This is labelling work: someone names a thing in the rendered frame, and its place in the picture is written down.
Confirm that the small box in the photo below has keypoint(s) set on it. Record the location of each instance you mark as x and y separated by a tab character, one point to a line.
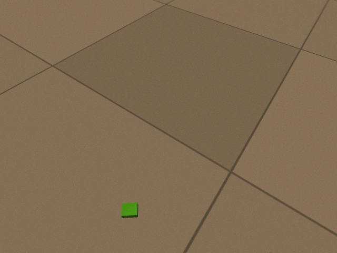
129	210

